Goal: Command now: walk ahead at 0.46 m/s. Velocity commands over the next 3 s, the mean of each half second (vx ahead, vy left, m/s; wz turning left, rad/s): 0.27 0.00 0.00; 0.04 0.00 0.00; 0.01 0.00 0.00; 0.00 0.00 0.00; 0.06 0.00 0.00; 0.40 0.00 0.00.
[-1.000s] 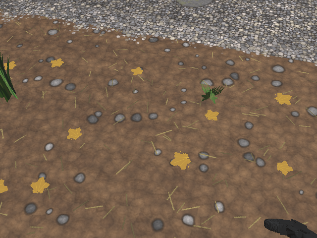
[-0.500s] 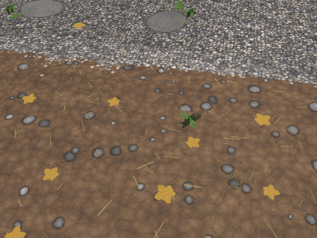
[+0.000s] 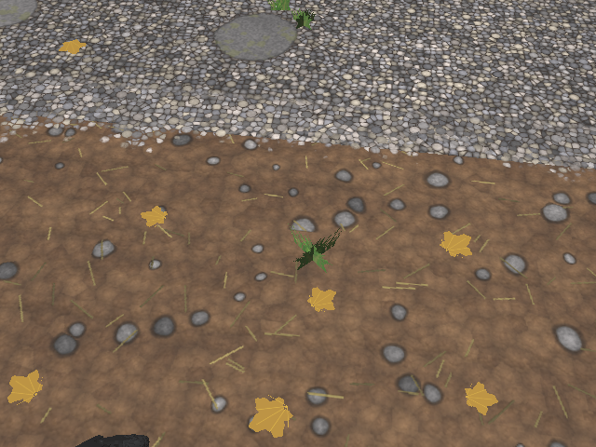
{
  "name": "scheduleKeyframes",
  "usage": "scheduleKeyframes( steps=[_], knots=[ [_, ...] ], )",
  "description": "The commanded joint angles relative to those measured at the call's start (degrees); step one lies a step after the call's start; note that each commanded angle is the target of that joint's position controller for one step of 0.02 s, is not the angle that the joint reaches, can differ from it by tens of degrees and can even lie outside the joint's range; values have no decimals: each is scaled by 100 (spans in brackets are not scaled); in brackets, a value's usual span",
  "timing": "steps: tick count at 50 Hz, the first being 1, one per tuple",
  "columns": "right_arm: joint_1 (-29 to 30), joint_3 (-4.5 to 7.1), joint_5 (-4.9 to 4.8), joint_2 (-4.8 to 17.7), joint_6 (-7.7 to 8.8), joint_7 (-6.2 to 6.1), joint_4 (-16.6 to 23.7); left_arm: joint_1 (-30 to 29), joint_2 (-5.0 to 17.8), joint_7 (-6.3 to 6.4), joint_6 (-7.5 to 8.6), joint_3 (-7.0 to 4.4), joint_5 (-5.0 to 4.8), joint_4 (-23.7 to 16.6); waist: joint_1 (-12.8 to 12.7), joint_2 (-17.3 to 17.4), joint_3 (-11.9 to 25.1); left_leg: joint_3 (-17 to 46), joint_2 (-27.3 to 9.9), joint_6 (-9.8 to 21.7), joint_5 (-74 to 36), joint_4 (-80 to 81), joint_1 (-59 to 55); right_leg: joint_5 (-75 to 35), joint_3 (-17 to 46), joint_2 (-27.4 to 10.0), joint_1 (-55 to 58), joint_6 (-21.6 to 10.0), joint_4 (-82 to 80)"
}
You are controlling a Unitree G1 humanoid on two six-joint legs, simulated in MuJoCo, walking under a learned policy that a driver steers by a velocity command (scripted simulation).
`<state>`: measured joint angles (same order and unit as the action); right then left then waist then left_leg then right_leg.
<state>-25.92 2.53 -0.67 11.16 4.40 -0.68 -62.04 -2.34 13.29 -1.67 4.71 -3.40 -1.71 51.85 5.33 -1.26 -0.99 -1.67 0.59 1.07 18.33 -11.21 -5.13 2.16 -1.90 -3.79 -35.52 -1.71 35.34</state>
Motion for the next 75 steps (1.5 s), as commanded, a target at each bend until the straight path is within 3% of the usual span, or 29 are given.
scheduleKeyframes(
  steps=[1,3,4,5,6,7,8,9,10,11,14,16,18,21,25,26,27,28,29,30,31,33,37,44,58,75],
  knots=[
    [-38,226,-67,1039,42,-39,121,-699,369,-63,46,-19,-23,-519,-248,692,-629,600,-1508,863,-2439,325,487,-209,-33,119,255,-173,-428],
    [121,278,-53,1144,2,-43,152,-259,615,-66,62,-128,5,-455,-576,747,-243,431,-1543,717,-4002,-329,218,12,-151,316,1000,-363,-472],
    [219,280,-45,1132,-36,-43,184,407,785,-42,50,-235,15,-269,-935,773,172,263,-1393,602,-4825,-1108,292,110,-256,481,1880,-485,-453],
    [304,249,-9,1053,-69,-40,250,1408,1013,-3,20,-364,10,33,-1370,718,726,100,-1129,424,-4758,-2289,892,147,-145,421,3265,-643,-377],
    [97,160,93,762,-78,-33,384,2264,1445,54,-3,-464,140,199,-1447,-184,1490,-130,-586,156,-2808,-4313,2486,181,1481,-836,5070,-1077,-419],
    [-490,-28,37,65,33,0,323,2345,1562,5,6,-406,211,242,-1068,-1528,2321,430,379,-96,1481,-6070,3767,354,4098,-2010,5932,-1841,-1490],
    [-88,107,-82,583,136,22,319,1964,1138,-19,41,-274,146,173,-1100,-964,1851,997,102,-35,1512,-6742,4137,2,3913,-1788,5377,-1618,-1693],
    [335,165,-154,803,179,11,446,1344,907,-14,76,-188,127,48,-925,-672,1084,766,-153,3,1112,-6764,4278,-959,2868,-1639,4444,-1432,-1669],
    [525,188,-110,824,166,-52,458,912,735,-33,113,-123,151,-27,-705,-128,779,613,-440,-2,689,-6507,3982,-1790,2130,-1420,3596,-1301,-1707],
    [607,243,-41,805,102,-109,453,712,579,-60,142,-81,184,-26,-553,-20,575,550,-593,1,530,-6207,3677,-2296,1587,-1198,2946,-1214,-1812],
    [395,245,-2,476,-122,-153,427,751,460,-43,160,-4,333,168,-242,-217,570,523,-700,2,303,-5508,2914,-2899,931,-958,2074,-1242,-2068],
    [633,256,58,476,-208,-188,540,716,571,48,143,10,361,225,-152,-244,540,511,-712,-93,-53,-4794,2892,-2976,685,-884,1892,-1296,-2154],
    [1012,233,92,494,-264,-191,657,655,662,142,77,14,340,237,-193,-278,561,470,-725,-162,-560,-3856,2734,-2625,452,-739,1831,-1177,-2190],
    [1554,214,54,573,-334,-159,763,898,822,224,-28,-4,303,346,-408,-280,560,397,-607,-204,-1041,-2977,2492,-1629,477,-702,1937,-1049,-2278],
    [1848,221,85,675,-363,-142,790,1019,721,253,-141,47,221,456,-423,-225,333,348,-498,-140,-998,-1984,2158,-184,709,-699,2054,-960,-2074],
    [1773,222,136,691,-347,-139,740,1065,632,255,-161,80,172,481,-347,-139,323,307,-465,-78,-1307,-1500,1831,143,686,-554,2016,-799,-1877],
    [1706,242,190,832,-333,-147,713,1299,510,247,-162,122,185,540,-369,57,343,506,-649,-7,-2037,-1188,1473,415,638,-348,1950,-556,-1663],
    [1651,274,182,1094,-329,-171,719,1556,439,236,-142,140,270,557,-586,406,463,784,-972,130,-2977,-1315,1056,798,438,-28,1738,-338,-1329],
    [1828,304,95,1244,-355,-174,634,2081,341,238,-153,131,251,649,-990,1035,537,864,-1015,417,-2622,-1476,1031,1139,194,295,1630,-171,-1464],
    [1934,256,38,869,-372,-129,625,1744,430,269,-198,137,255,628,-763,919,456,761,-795,340,-1883,-1359,1452,1179,53,336,1998,-82,-1430],
    [1993,210,63,704,-368,-108,614,1495,548,286,-254,113,227,576,-672,737,339,671,-675,220,-1692,-1306,1591,1132,47,320,2022,-68,-1376],
    [2058,207,102,758,-324,-91,582,1391,573,327,-334,105,216,582,-640,551,333,570,-567,122,-2096,-1400,1549,724,74,266,2091,-96,-1262],
    [1955,200,61,786,-287,-111,407,1400,580,316,-362,95,190,643,-619,368,502,501,-521,187,-2717,-1594,1383,48,111,174,2368,-99,-1123],
    [2004,179,53,775,-357,-130,250,1420,548,328,-437,87,178,781,-605,147,405,420,-440,212,-2618,-1654,1382,-46,105,140,2458,-58,-1060],
    [2034,145,69,720,-470,-162,52,1567,499,355,-419,136,201,985,-559,141,59,344,-332,110,-1894,-1468,1378,618,150,92,2245,-24,-1309],
    [1783,82,73,667,-472,-199,-138,1923,344,362,-370,184,207,1086,-539,105,-114,331,-303,40,-1426,-1313,1491,1123,187,93,2109,-49,-1564]
  ],
)
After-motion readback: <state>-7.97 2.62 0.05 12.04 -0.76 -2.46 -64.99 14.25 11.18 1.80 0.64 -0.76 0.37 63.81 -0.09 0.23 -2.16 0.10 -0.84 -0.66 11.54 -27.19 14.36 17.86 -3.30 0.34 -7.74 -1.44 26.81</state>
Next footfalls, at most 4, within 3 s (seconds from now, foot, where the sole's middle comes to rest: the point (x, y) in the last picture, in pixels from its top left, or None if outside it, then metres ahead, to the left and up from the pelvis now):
0.10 right None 0.25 -0.13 -0.78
0.54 left None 0.32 0.10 -0.78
2.64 left None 0.40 0.12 -0.78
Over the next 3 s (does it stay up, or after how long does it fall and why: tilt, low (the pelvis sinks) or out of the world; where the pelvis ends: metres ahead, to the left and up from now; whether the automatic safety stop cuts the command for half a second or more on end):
stays up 0.48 0.03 0.00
